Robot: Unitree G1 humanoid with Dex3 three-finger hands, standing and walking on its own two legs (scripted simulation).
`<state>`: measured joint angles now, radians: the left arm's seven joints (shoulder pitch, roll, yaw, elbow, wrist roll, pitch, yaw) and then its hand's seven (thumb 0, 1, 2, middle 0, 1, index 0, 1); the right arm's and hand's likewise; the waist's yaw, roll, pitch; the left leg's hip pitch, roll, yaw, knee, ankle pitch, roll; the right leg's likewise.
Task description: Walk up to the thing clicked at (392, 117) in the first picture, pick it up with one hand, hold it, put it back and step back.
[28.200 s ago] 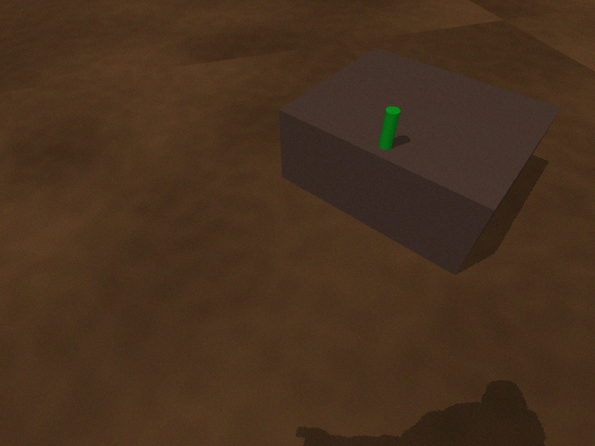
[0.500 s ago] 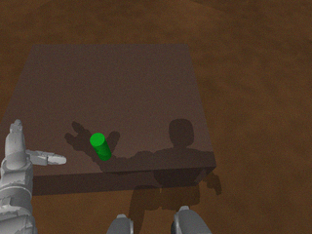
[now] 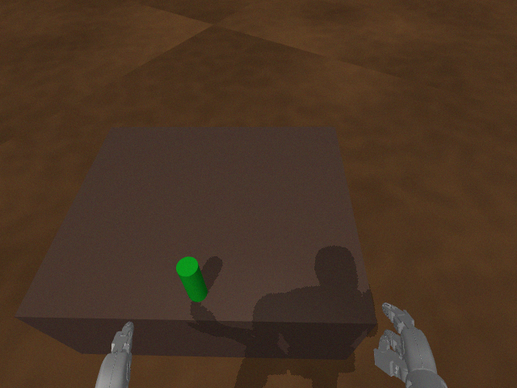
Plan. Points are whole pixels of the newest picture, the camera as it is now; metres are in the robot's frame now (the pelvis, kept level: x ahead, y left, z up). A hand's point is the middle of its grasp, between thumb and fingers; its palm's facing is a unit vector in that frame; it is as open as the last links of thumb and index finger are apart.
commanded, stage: home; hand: left
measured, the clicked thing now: (193, 280) +0.42 +0.18 -0.27
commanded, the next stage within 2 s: stand in 2.00 s
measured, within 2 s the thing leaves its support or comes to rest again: neither
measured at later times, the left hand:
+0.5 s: hand out of the picture +0.14 +0.19 -0.10, palm faces -0.05 -0.94 -0.33, open 17.4 cm
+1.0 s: hand out of the picture +0.05 +0.25 -0.11, palm faces +0.00 -0.93 -0.38, open 17.6 cm
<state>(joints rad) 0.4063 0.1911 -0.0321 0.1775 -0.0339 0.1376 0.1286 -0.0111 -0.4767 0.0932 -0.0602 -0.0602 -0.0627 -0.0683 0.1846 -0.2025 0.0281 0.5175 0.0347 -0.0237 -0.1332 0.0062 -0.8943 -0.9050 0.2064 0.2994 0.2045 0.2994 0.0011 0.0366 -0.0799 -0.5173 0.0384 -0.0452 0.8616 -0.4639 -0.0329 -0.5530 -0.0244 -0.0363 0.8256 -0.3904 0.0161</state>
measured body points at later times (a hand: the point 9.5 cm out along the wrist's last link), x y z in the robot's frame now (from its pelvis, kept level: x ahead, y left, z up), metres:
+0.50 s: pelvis -0.01 -0.01 +0.01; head +0.00 -0.01 +0.46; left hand +0.14 +0.24 -0.08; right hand +0.11 -0.27 -0.11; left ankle -0.02 +0.14 -0.70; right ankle +0.02 -0.13 -0.70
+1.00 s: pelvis -0.01 -0.01 +0.04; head -0.02 -0.02 +0.49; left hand +0.05 +0.29 -0.08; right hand +0.06 -0.29 -0.10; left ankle -0.02 +0.14 -0.70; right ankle +0.02 -0.13 -0.70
